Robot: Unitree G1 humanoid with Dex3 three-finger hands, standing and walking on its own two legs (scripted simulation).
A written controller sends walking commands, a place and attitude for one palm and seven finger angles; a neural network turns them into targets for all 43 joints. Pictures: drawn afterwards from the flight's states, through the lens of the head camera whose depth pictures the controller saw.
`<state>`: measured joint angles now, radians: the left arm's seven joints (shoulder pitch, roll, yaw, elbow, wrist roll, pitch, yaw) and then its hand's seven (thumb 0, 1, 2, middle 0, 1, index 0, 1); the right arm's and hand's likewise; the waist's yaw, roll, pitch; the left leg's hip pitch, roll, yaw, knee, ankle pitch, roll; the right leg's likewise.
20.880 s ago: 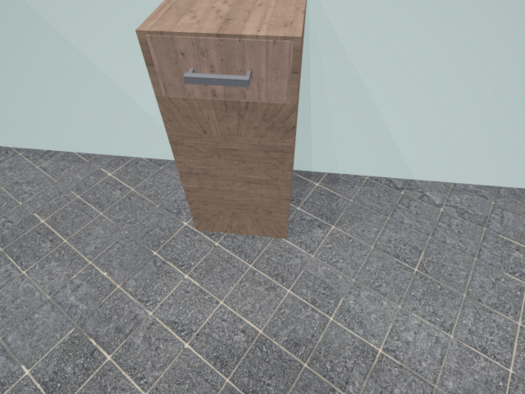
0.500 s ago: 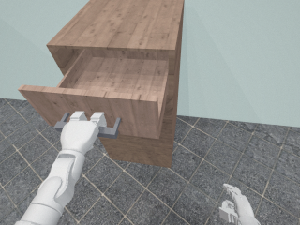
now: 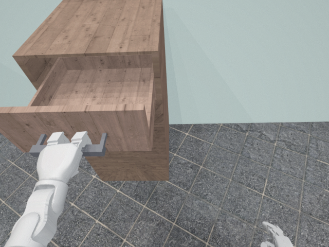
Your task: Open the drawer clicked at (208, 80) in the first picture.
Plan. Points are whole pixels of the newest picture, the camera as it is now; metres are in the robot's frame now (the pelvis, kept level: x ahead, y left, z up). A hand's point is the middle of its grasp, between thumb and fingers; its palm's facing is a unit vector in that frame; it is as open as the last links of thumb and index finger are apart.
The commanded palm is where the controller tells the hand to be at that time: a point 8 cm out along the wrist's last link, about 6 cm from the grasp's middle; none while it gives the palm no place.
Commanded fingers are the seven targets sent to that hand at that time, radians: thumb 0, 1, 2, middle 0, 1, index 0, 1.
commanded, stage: pull the drawer open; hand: left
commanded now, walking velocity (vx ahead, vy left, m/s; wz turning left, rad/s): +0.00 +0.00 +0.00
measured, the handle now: (70, 143) +0.35 +0.26 +0.06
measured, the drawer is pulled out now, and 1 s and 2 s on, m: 0.22 0.29 0.29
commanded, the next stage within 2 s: open the thumb to release the handle in 0.64 s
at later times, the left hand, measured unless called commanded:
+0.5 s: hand (63, 198) +0.22 +0.24 +0.04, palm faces +0.03 -0.11 -0.99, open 5.7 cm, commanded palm +0.17 +0.25 +0.09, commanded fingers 0.00 0.90 0.90 -0.40 -1.35 -0.40 -1.35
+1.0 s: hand (53, 194) +0.23 +0.26 +0.04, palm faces +0.06 -0.08 -1.00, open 7.1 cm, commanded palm +0.19 +0.26 +0.09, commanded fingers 0.00 -0.08 0.48 -0.33 -1.25 -0.33 -1.25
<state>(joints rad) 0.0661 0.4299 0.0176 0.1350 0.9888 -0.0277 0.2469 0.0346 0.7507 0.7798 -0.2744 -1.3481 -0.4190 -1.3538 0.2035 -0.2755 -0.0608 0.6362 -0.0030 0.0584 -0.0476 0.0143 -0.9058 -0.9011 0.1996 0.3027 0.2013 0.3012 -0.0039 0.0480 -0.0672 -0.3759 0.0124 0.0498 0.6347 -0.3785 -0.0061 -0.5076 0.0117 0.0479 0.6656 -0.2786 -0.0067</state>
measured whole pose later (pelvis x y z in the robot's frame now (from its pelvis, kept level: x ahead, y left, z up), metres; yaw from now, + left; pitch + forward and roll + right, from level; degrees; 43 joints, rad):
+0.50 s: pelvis +0.04 +0.01 +0.00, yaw +1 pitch +8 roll +0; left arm 0.55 0.40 -0.04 -0.31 1.02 -0.01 0.31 0.05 0.73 0.77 -0.26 -1.35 -0.41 -1.33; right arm 0.07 -0.21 0.02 0.56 -0.02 0.04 0.03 0.01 -0.90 -0.90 0.20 0.30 0.20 0.30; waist 0.08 0.06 -0.09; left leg -0.35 0.02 0.03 0.68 -0.46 0.00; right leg -0.47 0.01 0.03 0.69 -0.36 0.01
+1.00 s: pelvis +0.02 +0.00 -0.01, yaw +2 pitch +7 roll +0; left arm 0.38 0.40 0.02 -0.16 0.97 0.04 0.29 0.01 0.48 0.72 -0.34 -1.31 -0.39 -1.31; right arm 0.12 -0.25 -0.02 0.63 -0.04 0.07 -0.04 0.01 -0.91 -0.90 0.20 0.30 0.20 0.30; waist 0.07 0.07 -0.08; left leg -0.38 0.01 0.00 0.71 -0.45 -0.01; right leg -0.49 0.00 0.01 0.72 -0.35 0.00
